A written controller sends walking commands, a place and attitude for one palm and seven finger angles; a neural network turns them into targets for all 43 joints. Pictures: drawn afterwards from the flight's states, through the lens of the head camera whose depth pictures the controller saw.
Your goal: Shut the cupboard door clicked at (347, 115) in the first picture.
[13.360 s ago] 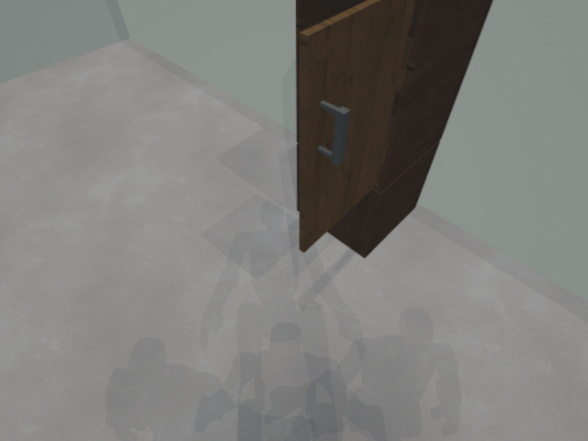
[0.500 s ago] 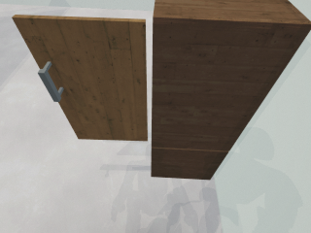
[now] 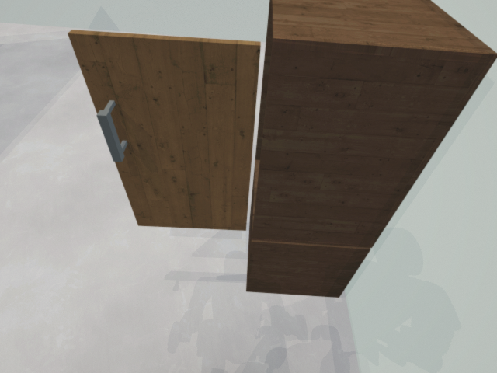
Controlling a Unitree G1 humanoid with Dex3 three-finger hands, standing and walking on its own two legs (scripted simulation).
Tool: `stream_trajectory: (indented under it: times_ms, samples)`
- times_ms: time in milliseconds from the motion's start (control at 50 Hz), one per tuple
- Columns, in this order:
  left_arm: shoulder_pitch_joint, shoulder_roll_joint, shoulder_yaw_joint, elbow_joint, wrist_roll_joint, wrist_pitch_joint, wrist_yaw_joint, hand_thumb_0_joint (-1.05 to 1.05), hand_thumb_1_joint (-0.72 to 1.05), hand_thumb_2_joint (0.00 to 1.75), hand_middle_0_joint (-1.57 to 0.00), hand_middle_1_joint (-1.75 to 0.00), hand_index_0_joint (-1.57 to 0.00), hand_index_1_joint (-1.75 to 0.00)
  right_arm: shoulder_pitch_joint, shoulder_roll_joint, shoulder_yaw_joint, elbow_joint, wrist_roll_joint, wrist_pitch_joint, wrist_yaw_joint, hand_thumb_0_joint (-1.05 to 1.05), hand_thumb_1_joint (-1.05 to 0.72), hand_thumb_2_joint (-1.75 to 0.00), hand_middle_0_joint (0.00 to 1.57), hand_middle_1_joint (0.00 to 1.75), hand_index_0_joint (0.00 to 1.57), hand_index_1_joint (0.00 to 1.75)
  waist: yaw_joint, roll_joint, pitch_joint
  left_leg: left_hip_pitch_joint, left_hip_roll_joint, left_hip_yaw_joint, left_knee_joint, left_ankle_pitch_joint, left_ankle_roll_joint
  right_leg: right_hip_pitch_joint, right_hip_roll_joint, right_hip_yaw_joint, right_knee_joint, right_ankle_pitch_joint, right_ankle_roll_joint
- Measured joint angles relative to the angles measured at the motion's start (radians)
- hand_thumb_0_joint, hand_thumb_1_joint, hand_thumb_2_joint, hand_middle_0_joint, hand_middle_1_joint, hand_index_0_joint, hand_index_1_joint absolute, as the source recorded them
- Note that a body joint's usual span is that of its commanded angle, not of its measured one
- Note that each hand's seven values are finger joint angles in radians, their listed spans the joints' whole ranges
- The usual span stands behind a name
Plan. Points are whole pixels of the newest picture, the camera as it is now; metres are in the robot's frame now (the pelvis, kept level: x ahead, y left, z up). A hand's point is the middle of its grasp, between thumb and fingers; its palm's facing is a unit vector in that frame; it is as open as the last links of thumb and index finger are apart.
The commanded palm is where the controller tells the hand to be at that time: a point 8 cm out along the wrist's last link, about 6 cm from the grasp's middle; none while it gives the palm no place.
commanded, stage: look again from close up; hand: left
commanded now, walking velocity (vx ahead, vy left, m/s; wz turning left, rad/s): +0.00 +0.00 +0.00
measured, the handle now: (114, 131) +0.57 +0.34 +0.06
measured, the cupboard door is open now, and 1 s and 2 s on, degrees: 91 91 91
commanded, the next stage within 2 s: shuffle to correct the standing spot in 0.18 s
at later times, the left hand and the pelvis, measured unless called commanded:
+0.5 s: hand out of the picture -0.07 +0.19 -0.17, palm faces +0.06 -0.98 -0.18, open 7.4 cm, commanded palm none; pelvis -0.02 +0.02 +0.00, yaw +0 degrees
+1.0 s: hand out of the picture +0.03 +0.25 -0.16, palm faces +0.12 -0.97 -0.20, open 7.3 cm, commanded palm none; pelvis +0.03 +0.07 +0.01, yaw +3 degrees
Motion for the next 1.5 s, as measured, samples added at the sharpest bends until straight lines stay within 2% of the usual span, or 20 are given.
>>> stream_trajectory:
  times_ms: [360,500,540,600,660,720,780,840,940,1020,1080,1100,1140,1200,1240,1300,1340,1400,1440,1500]
  samples:
    - [0.119,-0.025,-0.004,0.127,0.002,-0.005,0.001,0.0,0.91,0.9,-0.19,-0.3,-0.2,-0.3,0.102,-0.004,-0.007,0.129,0.008,0.017,0.0,0.01,-0.9,-0.9,0.2,0.3,0.2,0.3,-0.005,0.006,0.009,0.011,-0.014,0.01,-0.102,0.081,0.006,-0.004,-0.01,0.009,-0.073,0.063,0.0]
    - [0.15,-0.059,0.015,0.144,-0.001,0.002,0.002,0.0,0.91,0.9,-0.2,-0.3,-0.2,-0.3,0.156,0.003,-0.014,0.142,0.001,0.029,0.003,0.01,-0.9,-0.9,0.2,0.3,0.2,0.3,-0.005,0.014,0.001,-0.039,-0.009,0.019,0.023,-0.08,-0.026,-0.017,-0.017,0.008,-0.043,0.048,0.003]
    - [0.144,-0.063,0.021,0.149,-0.001,0.012,-0.001,0.0,0.91,0.9,-0.2,-0.3,-0.2,-0.3,0.178,0.007,-0.016,0.136,0.0,0.021,0.003,0.01,-0.9,-0.9,0.2,0.3,0.2,0.3,-0.01,0.007,0.003,-0.032,-0.013,0.035,0.03,-0.047,-0.007,-0.026,-0.03,0.01,0.009,0.001,0.002]
    - [0.123,-0.07,0.027,0.146,0.003,0.026,-0.005,0.0,0.91,0.9,-0.2,-0.3,-0.2,-0.3,0.201,0.011,-0.018,0.132,-0.004,0.006,-0.003,0.01,-0.9,-0.9,0.2,0.3,0.2,0.3,-0.013,0.011,0.0,-0.022,-0.018,0.057,0.019,0.008,0.055,-0.099,-0.026,0.015,0.204,-0.14,-0.044]
    - [0.09,-0.073,0.03,0.135,0.005,0.016,-0.009,0.0,0.91,0.9,-0.2,-0.3,-0.2,-0.3,0.201,0.023,-0.01,0.149,-0.003,-0.001,-0.008,0.01,-0.9,-0.9,0.2,0.3,0.2,0.3,-0.02,0.011,-0.005,0.014,-0.032,0.077,-0.055,0.027,0.068,-0.178,-0.022,-0.014,0.397,-0.128,-0.066]
    - [0.056,-0.082,0.029,0.11,0.002,0.004,-0.012,0.0,0.91,0.9,-0.19,-0.3,-0.2,-0.29,0.203,0.032,-0.001,0.16,-0.004,-0.008,-0.01,0.01,-0.9,-0.9,0.2,0.3,0.2,0.3,-0.028,0.027,-0.016,0.046,-0.043,0.076,-0.135,0.067,0.073,-0.173,-0.012,-0.063,0.355,-0.132,-0.07]
    - [0.034,-0.079,0.034,0.087,0.002,-0.002,-0.004,0.01,0.93,0.9,-0.19,-0.3,-0.2,-0.3,0.202,0.041,0.002,0.162,-0.005,-0.006,-0.011,0.01,-0.9,-0.9,0.2,0.3,0.2,0.3,-0.032,0.037,-0.024,0.061,-0.054,0.072,-0.169,0.081,0.075,-0.102,0.01,-0.095,0.168,-0.131,-0.079]
    - [0.032,-0.069,0.043,0.063,0.003,-0.023,0.002,0.01,0.94,0.9,-0.2,-0.3,-0.2,-0.3,0.201,0.049,-0.004,0.156,0.003,0.011,-0.007,0.01,-0.9,-0.9,0.2,0.3,0.2,0.3,-0.019,0.026,-0.031,-0.006,-0.072,0.066,-0.024,-0.061,0.032,-0.027,0.002,-0.101,-0.033,-0.014,-0.092]
    - [0.054,-0.082,0.047,0.085,-0.003,-0.05,0.012,0.0,0.93,0.9,-0.2,-0.3,-0.2,-0.3,0.158,0.018,-0.029,0.129,-0.005,0.037,0.021,0.01,-0.9,-0.9,0.2,0.3,0.2,0.3,-0.021,0.057,-0.02,-0.19,0.019,0.011,0.392,-0.064,-0.041,0.04,-0.005,-0.141,-0.11,0.053,-0.035]
    - [0.064,-0.07,0.05,0.108,0.006,-0.051,-0.003,0.0,0.92,0.9,-0.2,-0.3,-0.2,-0.3,0.12,0.005,-0.042,0.085,0.001,0.023,0.035,0.01,-0.9,-0.9,0.2,0.3,0.2,0.3,-0.02,0.018,0.002,-0.186,0.094,0.014,0.273,-0.048,-0.06,0.076,-0.058,-0.146,-0.126,0.042,0.005]
    - [0.074,-0.06,0.051,0.111,0.009,-0.038,-0.021,0.0,0.91,0.9,-0.2,-0.3,-0.2,-0.3,0.112,-0.016,-0.045,0.054,0.0,-0.003,0.038,0.01,-0.91,-0.9,0.2,0.3,0.19,0.3,-0.006,-0.006,0.012,-0.103,0.108,0.037,0.085,-0.047,-0.063,0.061,-0.113,-0.14,-0.033,-0.027,0.026]
    - [0.085,-0.063,0.051,0.105,0.008,-0.031,-0.027,0.0,0.91,0.9,-0.2,-0.3,-0.2,-0.3,0.119,-0.034,-0.046,0.037,-0.002,-0.016,0.037,0.01,-0.9,-0.9,0.2,0.3,0.19,0.3,-0.002,0.012,0.005,-0.076,0.117,0.024,0.021,-0.059,-0.056,0.03,-0.116,-0.135,0.039,-0.082,0.01]
    - [0.072,-0.048,0.056,0.104,0.004,-0.008,-0.033,0.0,0.91,0.9,-0.2,-0.3,-0.2,-0.3,0.1,-0.036,-0.05,0.038,-0.009,-0.036,0.021,0.01,-0.9,-0.9,0.2,0.3,0.19,0.3,-0.005,0.005,0.017,-0.108,0.102,0.029,0.07,0.014,-0.063,-0.077,-0.113,-0.073,0.276,-0.212,-0.016]
    - [0.035,-0.017,0.065,0.106,0.002,-0.001,-0.033,0.0,0.91,0.9,-0.2,-0.3,-0.2,-0.3,0.085,-0.011,-0.037,0.061,-0.014,-0.046,0.004,0.01,-0.91,-0.9,0.2,0.3,0.19,0.3,-0.003,-0.02,0.027,-0.09,0.08,0.057,0.073,-0.014,-0.057,-0.227,-0.076,-0.034,0.538,-0.214,-0.045]
    - [0.011,-0.013,0.065,0.097,-0.001,-0.008,-0.034,0.0,0.91,0.9,-0.19,-0.3,-0.2,-0.29,0.086,-0.001,-0.026,0.082,-0.016,-0.045,-0.003,0.01,-0.91,-0.9,0.2,0.3,0.19,0.3,-0.006,-0.01,0.023,-0.057,0.07,0.06,0.029,-0.007,-0.057,-0.25,-0.056,-0.062,0.486,-0.182,-0.046]
    - [-0.001,-0.017,0.054,0.062,-0.003,-0.037,-0.037,0.0,0.92,0.9,-0.19,-0.3,-0.19,-0.29,0.099,0.011,-0.013,0.109,-0.012,-0.033,-0.003,0.01,-0.9,-0.9,0.2,0.3,0.2,0.3,-0.003,0.012,0.014,-0.025,0.063,0.058,0.026,-0.027,-0.055,-0.177,-0.017,-0.102,0.197,-0.076,-0.042]
    - [0.001,-0.025,0.047,0.05,-0.002,-0.059,-0.03,0.0,0.92,0.9,-0.19,-0.3,-0.19,-0.29,0.106,0.018,-0.011,0.121,-0.005,-0.013,0.002,0.01,-0.9,-0.9,0.2,0.3,0.2,0.3,0.006,0.013,0.004,-0.055,0.05,0.049,0.142,-0.156,-0.052,-0.151,-0.02,-0.094,0.136,-0.016,-0.085]
    - [0.009,-0.069,0.031,0.066,-0.001,-0.06,-0.015,0.0,0.91,0.9,-0.19,-0.3,-0.19,-0.29,0.084,0.002,-0.015,0.148,-0.006,0.014,-0.006,0.02,-0.92,-0.9,0.2,0.3,0.2,0.3,0.005,0.057,0.001,-0.093,0.059,0.018,0.279,-0.192,-0.061,-0.088,-0.008,-0.111,0.091,-0.021,-0.067]
    - [0.015,-0.079,0.027,0.084,0.003,-0.05,-0.003,0.0,0.93,0.9,-0.19,-0.3,-0.2,-0.29,0.065,-0.002,-0.017,0.15,-0.001,0.015,-0.01,0.02,-0.93,-0.9,0.2,0.3,0.2,0.3,0.0,0.052,0.009,-0.068,0.062,0.029,0.201,-0.162,-0.07,-0.049,-0.009,-0.101,0.042,-0.007,-0.05]
    - [0.019,-0.075,0.022,0.101,-0.008,-0.026,-0.003,0.0,0.94,0.9,-0.2,-0.3,-0.2,-0.3,0.051,-0.002,-0.018,0.135,0.006,-0.008,-0.013,0.02,-0.94,-0.9,0.2,0.3,0.2,0.3,-0.004,0.039,0.024,0.006,0.069,0.042,0.007,0.033,-0.061,-0.035,-0.006,-0.084,0.049,-0.021,-0.028]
